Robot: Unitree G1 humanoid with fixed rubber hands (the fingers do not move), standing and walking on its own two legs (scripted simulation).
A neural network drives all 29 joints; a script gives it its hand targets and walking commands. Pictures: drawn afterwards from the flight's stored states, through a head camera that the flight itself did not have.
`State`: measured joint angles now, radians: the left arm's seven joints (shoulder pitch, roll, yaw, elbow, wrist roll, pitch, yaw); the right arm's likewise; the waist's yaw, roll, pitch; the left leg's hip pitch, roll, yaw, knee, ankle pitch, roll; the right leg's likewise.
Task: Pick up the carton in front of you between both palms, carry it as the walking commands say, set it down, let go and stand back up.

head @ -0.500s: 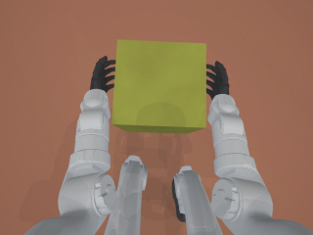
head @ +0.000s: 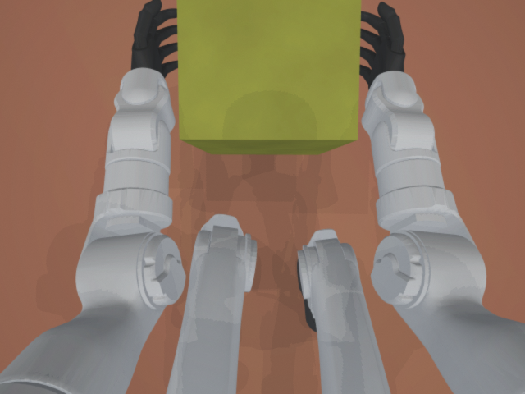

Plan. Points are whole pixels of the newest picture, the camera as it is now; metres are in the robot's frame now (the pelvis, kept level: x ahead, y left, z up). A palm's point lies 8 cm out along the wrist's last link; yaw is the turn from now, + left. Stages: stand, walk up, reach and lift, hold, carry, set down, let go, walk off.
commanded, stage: set down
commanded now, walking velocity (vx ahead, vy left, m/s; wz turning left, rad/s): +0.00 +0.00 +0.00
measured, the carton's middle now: (266, 83) +0.52 +0.07 -0.20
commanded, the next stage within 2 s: none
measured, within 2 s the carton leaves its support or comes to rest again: rests again in 1.48 s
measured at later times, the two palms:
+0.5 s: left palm (167, 77) +0.51 +0.23 -0.23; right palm (350, 84) +0.55 -0.07 -0.24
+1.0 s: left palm (170, 87) +0.50 +0.23 -0.25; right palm (352, 90) +0.54 -0.08 -0.25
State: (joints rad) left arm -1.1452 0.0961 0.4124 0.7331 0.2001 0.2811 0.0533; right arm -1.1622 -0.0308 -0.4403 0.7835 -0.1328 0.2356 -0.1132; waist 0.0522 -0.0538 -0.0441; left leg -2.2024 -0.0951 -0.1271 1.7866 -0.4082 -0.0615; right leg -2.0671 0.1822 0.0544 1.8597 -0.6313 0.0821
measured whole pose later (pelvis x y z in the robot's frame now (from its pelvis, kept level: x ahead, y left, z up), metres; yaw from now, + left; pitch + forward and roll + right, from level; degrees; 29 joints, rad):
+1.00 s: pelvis -0.01 -0.01 -0.08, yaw -2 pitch +39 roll +0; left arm -1.36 0.26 0.44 0.96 0.13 0.21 -0.03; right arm -1.45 -0.17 -0.25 1.05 -0.04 0.18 -0.14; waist 0.11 -0.06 0.30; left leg -2.29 0.00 -0.07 2.10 -0.48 -0.05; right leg -2.20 0.21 0.04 2.19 -0.66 0.07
